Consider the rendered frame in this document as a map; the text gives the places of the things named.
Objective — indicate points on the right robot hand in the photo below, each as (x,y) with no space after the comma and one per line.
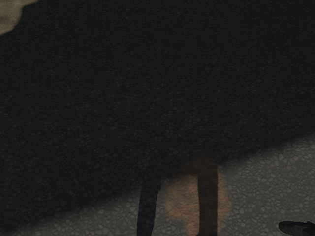
(297,228)

